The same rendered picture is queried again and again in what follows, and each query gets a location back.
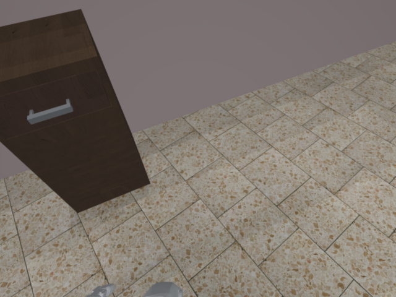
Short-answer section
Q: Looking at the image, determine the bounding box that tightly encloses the robot left hand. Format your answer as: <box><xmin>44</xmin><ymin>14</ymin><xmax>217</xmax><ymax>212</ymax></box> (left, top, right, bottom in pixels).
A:
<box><xmin>86</xmin><ymin>283</ymin><xmax>115</xmax><ymax>297</ymax></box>

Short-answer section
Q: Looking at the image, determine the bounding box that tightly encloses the handle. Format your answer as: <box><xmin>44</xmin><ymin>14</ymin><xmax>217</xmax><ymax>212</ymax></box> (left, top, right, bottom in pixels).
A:
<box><xmin>27</xmin><ymin>99</ymin><xmax>73</xmax><ymax>124</ymax></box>

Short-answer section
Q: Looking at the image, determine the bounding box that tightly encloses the cabinet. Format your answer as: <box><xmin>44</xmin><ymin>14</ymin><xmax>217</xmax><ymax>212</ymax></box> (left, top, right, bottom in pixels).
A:
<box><xmin>0</xmin><ymin>9</ymin><xmax>150</xmax><ymax>213</ymax></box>

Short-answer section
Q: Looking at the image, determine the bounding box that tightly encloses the drawer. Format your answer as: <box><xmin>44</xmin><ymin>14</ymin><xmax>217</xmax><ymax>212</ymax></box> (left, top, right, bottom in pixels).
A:
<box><xmin>0</xmin><ymin>69</ymin><xmax>111</xmax><ymax>139</ymax></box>

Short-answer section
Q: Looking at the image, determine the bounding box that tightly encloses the robot left thigh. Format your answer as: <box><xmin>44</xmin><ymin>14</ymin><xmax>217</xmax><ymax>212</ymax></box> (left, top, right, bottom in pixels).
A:
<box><xmin>143</xmin><ymin>282</ymin><xmax>183</xmax><ymax>297</ymax></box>

